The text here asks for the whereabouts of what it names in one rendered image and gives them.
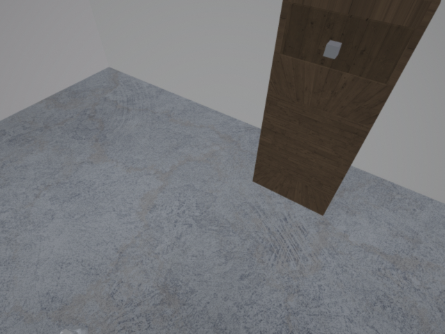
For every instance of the drawer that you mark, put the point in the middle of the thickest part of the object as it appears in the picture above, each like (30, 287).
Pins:
(370, 48)

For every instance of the cabinet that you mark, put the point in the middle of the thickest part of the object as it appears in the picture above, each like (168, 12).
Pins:
(316, 118)

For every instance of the handle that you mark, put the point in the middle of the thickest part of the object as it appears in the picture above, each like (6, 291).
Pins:
(332, 49)

